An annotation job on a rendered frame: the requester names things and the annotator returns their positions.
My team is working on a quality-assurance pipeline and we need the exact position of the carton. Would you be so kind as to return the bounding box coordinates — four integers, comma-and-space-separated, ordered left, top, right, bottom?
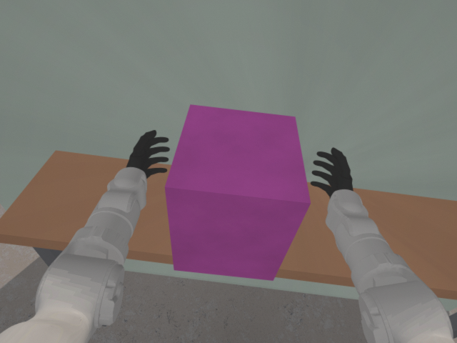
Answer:
165, 104, 311, 281

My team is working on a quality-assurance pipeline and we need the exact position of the table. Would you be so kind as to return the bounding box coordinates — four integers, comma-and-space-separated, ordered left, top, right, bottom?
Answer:
0, 150, 457, 338

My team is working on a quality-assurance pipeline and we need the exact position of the left robot hand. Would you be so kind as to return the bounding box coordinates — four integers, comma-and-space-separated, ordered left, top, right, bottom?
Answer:
126, 130, 170, 178

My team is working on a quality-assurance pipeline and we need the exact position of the left robot upper arm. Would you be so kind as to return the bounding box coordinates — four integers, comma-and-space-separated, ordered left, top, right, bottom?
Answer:
0, 254, 124, 343

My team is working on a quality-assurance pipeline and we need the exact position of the right robot upper arm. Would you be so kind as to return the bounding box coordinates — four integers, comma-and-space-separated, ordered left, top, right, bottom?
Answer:
358, 281, 455, 343

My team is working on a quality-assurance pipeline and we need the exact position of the right robot hand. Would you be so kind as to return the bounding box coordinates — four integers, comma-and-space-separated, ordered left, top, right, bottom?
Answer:
311, 148, 353, 198

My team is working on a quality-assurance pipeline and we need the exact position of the robot left forearm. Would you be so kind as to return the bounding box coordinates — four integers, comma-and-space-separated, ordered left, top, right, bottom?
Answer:
35, 167, 147, 312

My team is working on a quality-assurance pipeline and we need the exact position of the robot right forearm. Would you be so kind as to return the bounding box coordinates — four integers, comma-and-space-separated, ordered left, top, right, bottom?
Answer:
326, 189, 453, 339

